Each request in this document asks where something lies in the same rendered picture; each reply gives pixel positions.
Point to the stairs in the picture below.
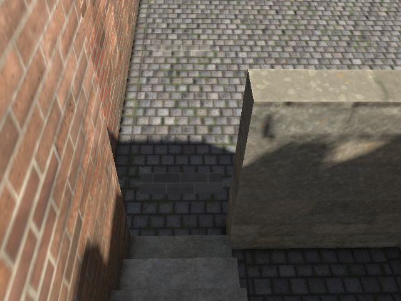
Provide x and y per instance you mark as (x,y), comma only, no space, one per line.
(180,268)

